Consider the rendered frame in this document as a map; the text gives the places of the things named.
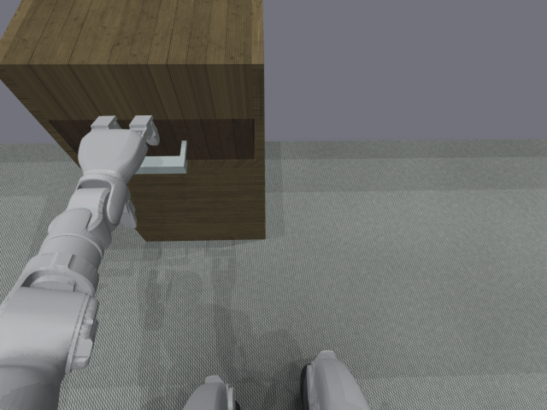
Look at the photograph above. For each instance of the robot left thigh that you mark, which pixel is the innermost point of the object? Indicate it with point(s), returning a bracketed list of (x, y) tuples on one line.
[(212, 396)]

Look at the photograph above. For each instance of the left robot hand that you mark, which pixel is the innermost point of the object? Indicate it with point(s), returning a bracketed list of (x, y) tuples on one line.
[(110, 150)]

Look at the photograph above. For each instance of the left robot shin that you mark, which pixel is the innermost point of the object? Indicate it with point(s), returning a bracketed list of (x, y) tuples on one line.
[(213, 379)]

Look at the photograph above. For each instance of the left robot upper arm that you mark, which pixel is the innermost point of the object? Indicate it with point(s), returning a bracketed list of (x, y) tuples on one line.
[(44, 334)]

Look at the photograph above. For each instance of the drawer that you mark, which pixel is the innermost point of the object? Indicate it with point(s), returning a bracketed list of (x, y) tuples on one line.
[(207, 139)]

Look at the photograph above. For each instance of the cabinet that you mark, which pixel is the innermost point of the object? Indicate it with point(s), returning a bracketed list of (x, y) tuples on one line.
[(172, 59)]

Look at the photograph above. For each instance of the robot left forearm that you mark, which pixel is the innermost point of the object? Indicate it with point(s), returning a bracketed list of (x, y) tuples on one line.
[(73, 250)]

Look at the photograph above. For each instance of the handle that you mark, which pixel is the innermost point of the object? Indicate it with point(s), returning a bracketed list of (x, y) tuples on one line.
[(165, 164)]

